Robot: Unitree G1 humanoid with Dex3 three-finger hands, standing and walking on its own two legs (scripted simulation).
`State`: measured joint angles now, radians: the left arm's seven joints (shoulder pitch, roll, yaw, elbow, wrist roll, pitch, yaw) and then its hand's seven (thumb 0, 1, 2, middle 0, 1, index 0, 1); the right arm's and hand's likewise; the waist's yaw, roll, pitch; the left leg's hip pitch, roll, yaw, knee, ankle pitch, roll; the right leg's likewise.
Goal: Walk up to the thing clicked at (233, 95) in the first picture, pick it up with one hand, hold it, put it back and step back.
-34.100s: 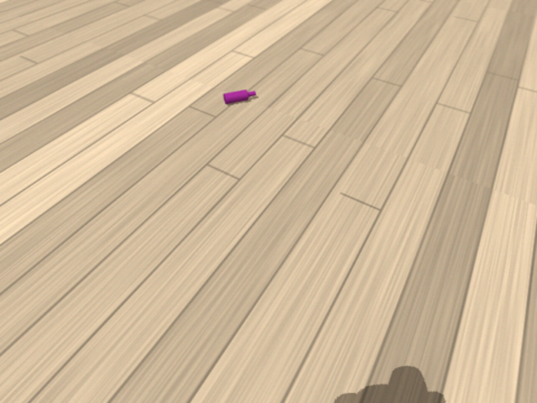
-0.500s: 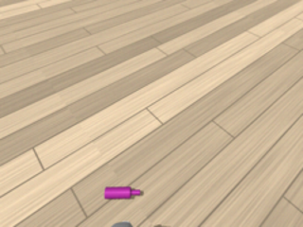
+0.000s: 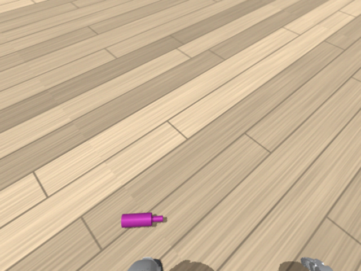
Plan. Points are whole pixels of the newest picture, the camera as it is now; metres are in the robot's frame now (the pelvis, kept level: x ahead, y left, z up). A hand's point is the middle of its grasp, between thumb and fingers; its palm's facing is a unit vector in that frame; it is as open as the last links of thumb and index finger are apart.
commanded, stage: walk up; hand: left
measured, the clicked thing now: (142, 219) +0.44 +0.20 -0.72
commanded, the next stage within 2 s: none
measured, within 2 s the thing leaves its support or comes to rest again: neither
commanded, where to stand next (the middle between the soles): +0.08 -0.04 m, yaw +3 degrees
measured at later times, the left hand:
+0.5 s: hand out of the picture -0.03 +0.25 -0.13, palm faces +0.03 -0.91 -0.41, open 7.4 cm
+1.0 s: hand out of the picture +0.05 +0.24 -0.12, palm faces +0.02 -0.89 -0.45, open 7.4 cm
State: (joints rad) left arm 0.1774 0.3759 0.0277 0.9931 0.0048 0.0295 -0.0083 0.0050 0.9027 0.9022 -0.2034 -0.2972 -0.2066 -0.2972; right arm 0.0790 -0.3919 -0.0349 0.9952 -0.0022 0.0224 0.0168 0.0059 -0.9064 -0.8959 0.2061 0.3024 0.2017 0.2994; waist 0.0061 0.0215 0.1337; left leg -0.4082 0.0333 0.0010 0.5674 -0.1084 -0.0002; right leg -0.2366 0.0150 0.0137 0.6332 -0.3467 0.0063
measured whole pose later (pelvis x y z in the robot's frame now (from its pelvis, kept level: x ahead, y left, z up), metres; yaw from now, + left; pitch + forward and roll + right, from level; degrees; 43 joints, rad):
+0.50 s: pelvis -0.05 -0.02 +0.01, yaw +1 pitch -2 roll +1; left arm 0.31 0.35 0.07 0.91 0.04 -0.01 -0.01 0.01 0.90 0.90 -0.20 -0.30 -0.21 -0.30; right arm 0.23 -0.39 -0.04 0.96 -0.02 0.03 0.01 0.01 -0.91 -0.90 0.21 0.30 0.20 0.30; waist 0.04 0.03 0.09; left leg -0.36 -0.02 -0.04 0.74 -0.41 0.00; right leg -0.19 -0.02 -0.06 0.61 -0.39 -0.03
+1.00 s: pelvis -0.04 -0.03 +0.00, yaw +3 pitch -2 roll +0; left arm 0.19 0.37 0.03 0.90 0.03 -0.05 0.02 0.00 0.90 0.90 -0.20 -0.30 -0.21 -0.30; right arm 0.21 -0.42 -0.05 0.91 -0.01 0.05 0.02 0.01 -0.91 -0.90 0.20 0.30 0.20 0.30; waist 0.00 0.07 0.09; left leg -0.39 -0.01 -0.09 0.97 -0.49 0.01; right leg -0.35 -0.03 -0.04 0.64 -0.25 -0.01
